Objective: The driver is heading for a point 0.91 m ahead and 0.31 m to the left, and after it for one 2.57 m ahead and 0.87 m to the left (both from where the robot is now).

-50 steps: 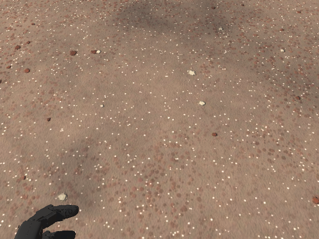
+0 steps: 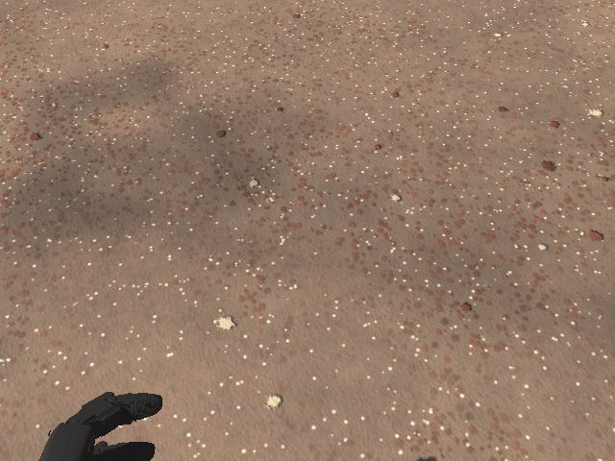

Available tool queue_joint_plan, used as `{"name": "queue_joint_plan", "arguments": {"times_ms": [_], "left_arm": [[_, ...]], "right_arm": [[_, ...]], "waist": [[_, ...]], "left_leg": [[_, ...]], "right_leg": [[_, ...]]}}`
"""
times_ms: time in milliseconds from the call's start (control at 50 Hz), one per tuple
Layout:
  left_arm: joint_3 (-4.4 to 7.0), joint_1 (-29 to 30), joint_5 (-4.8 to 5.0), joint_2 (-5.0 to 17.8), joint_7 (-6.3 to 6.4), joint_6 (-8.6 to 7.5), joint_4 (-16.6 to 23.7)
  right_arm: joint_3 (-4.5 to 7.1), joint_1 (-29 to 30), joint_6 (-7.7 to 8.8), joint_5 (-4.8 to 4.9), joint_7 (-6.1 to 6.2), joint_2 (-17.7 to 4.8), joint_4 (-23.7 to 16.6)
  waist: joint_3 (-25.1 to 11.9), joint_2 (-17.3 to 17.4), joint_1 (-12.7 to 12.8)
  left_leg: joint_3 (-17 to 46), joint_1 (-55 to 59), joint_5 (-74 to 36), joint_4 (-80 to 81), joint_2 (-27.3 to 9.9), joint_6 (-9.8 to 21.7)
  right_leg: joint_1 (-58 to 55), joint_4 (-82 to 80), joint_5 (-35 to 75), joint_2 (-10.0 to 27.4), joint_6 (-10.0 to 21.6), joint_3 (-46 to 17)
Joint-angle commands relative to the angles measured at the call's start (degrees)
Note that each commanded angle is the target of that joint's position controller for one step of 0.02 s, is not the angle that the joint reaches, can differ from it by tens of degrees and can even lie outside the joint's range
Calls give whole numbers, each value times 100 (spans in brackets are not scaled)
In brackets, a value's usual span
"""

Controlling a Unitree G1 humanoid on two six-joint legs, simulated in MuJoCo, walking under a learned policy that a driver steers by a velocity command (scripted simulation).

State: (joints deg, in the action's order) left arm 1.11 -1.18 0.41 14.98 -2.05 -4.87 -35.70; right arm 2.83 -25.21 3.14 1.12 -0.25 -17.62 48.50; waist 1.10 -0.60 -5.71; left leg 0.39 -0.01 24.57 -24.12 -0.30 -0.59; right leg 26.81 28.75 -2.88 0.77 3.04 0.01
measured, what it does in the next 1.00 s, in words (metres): walks ahead, turning left: left foot, then right foot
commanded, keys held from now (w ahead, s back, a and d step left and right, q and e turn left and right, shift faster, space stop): w+q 0.32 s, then q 0.68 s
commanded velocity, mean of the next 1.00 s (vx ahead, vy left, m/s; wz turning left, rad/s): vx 0.27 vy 0.00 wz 0.47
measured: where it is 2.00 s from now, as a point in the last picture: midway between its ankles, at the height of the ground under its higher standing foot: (187, 406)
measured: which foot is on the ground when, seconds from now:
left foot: down 0.00-0.00, up 0.02-0.50, down 0.52-1.00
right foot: down 0.00-0.50, up 0.52-0.98, down 1.00-1.00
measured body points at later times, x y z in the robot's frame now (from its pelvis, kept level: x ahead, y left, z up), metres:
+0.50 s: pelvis +0.25 +0.02 +0.00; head +0.28 +0.03 +0.45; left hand +0.21 +0.30 -0.13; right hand +0.51 -0.16 -0.08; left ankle +0.37 +0.14 -0.72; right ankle +0.12 -0.11 -0.72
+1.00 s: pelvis +0.37 +0.02 +0.00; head +0.40 +0.03 +0.45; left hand +0.36 +0.34 -0.09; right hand +0.65 -0.14 -0.08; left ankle +0.37 +0.13 -0.73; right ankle +0.46 -0.08 -0.73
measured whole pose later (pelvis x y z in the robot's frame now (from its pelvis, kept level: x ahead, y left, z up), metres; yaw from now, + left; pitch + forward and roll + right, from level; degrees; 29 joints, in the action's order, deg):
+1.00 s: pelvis +0.37 +0.02 +0.00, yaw +32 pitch +2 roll +0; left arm 2.8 -8.6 -0.2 16.3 1.1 -1.4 -41.7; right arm 4.4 -10.3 -3.0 0.7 1.6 -18.3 34.5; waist 0.9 1.2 -0.8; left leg 12.6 -23.2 11.3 -32.9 8.8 1.9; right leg 20.1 30.8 -12.9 -1.4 -2.0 -5.3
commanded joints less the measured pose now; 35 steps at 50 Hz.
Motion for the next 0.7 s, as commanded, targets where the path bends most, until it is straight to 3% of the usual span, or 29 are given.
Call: {"name": "queue_joint_plan", "arguments": {"times_ms": [20,40,60,80,100,140,180,240,320,360,420,460,480,500,520,540,560,580,600,620,660,700], "left_arm": [[575,-2352,-103,1724,102,34,-182],[455,-2369,-33,1178,99,39,-190],[380,-2054,-3,980,111,27,-207],[330,-1682,-33,840,99,7,-195],[300,-1402,-71,697,79,-20,-202],[290,-1159,-120,555,64,-120,-266],[330,-1124,-115,603,76,-209,-401],[377,-1217,-141,708,136,-231,-595],[405,-1330,-103,878,209,-172,-750],[421,-1434,-79,975,259,-86,-845],[457,-1586,0,1128,337,102,-937],[509,-1455,76,1281,415,211,-873],[530,-1366,96,1318,451,264,-824],[504,-1245,120,1244,465,286,-762],[403,-1495,-26,981,436,232,-674],[187,-2339,-287,333,304,139,-517],[262,-2082,-145,919,207,63,-615],[320,-1442,53,1084,196,79,-426],[302,-1208,14,989,264,119,-369],[317,-1134,-60,978,342,196,-389],[340,-1331,-98,951,383,345,-411],[296,-1425,-126,777,428,385,-454]], "right_arm": [[-134,-416,169,-49,33,37,-617],[18,-81,222,80,22,-600,-524],[102,390,241,171,3,-795,-663],[97,622,227,120,20,-729,-688],[117,721,187,47,28,-662,-700],[113,503,37,60,20,-449,-615],[106,537,-67,55,27,-305,-635],[111,898,-88,19,28,-248,-783],[46,1581,-34,5,-111,-113,-1008],[6,2023,-17,-45,-197,-26,-1232],[43,2220,-18,-64,-337,-80,-1503],[153,1844,-42,-82,-394,-298,-1530],[251,1350,-52,-79,-388,-478,-1443],[396,635,-46,-87,-319,-736,-1281],[524,241,-87,-97,-162,-1180,-1246],[529,635,-96,-222,-84,-1699,-1477],[470,511,-107,-219,-118,-1346,-1668],[397,888,-109,-168,-139,-1080,-1707],[348,1184,-137,-49,-117,-853,-1681],[300,1417,-177,-5,-80,-712,-1718],[307,1638,-219,-138,-48,-750,-1778],[342,1643,-221,-173,2,-829,-1748]], "waist": [[-2178,-1717,1033],[-1800,-1052,1272],[-1034,-786,1197],[-680,-461,1015],[-406,-438,855],[-279,-571,589],[-117,-417,496],[65,-254,545],[261,-152,790],[459,-71,913],[285,-225,920],[-68,-449,651],[-341,-465,382],[-709,-293,-22],[-1168,503,-123],[-1914,1675,671],[-2977,801,137],[-2190,460,132],[-1409,45,321],[-977,0,479],[-765,312,764],[-858,444,811]], "left_leg": [[153,-3684,748,-4116,276,162],[763,-4270,818,-4779,40,171],[701,-4526,274,-4821,-189,207],[587,-4321,-214,-4610,-416,177],[569,-4160,-552,-4369,-554,136],[586,-3644,-953,-4227,-688,71],[628,-3692,-1224,-4103,-695,-4],[747,-4062,-1970,-3456,-661,-68],[338,-3893,-2933,-2141,-585,18],[58,-3843,-3000,-1587,-506,82],[-280,-3646,-2604,-1200,-287,217],[-499,-3101,-2013,-1127,33,407],[-558,-2542,-1872,-1002,220,538],[-511,-1544,-2416,-452,391,729],[495,-57,-4538,-409,-313,1064],[3083,1839,-6882,-847,-1942,2358],[3700,1841,-5883,-323,-2149,2651],[2953,1202,-5102,-79,-1825,2337],[2438,340,-4378,108,-1482,1994],[2162,-422,-3989,290,-1269,1810],[1919,-1460,-3829,542,-994,1709],[1709,-1719,-4200,507,-853,1693]], "right_leg": [[-4963,-654,-1189,2311,1440,-3629],[-4587,-993,-1923,2195,1328,-3840],[-3924,-1094,-1705,2025,1109,-2950],[-3239,-1252,-1198,1761,970,-2328],[-2723,-1449,-812,1565,913,-1893],[-2099,-1814,-268,1360,862,-1241],[-1861,-2019,278,1344,890,-756],[-1985,-2128,773,1308,851,-193],[-2149,-2212,892,1197,671,478],[-2304,-1975,1718,1234,604,751],[-2808,-1328,2937,1342,465,954],[-3035,-552,4156,1354,330,1010],[-2987,165,4459,1296,241,1039],[-2646,1253,4010,1063,46,1131],[-1409,2917,1632,644,-299,1145],[835,5081,-3818,-426,-695,563],[912,5596,-3705,-365,-644,-652],[1199,5386,-3139,-118,-542,-668],[1326,4893,-2678,87,-548,-551],[1165,4495,-2412,216,-589,-524],[481,4010,-2133,192,-650,-473],[281,3457,-1991,98,-765,-407]]}}
Velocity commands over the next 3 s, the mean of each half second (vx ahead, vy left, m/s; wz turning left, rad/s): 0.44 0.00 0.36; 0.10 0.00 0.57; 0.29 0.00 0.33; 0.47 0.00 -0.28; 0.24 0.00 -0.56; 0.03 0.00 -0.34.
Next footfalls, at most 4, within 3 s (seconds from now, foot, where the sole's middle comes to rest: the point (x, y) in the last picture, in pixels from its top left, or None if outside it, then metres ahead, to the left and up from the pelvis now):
0.52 left None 0.40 0.14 -0.76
1.00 right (330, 444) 0.50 -0.05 -0.76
1.40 left None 0.37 0.19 -0.76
1.88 right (198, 333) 0.79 0.23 -0.76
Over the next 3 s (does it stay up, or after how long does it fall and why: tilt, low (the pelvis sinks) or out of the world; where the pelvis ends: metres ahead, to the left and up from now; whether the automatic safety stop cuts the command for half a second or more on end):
stays up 0.85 0.32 0.01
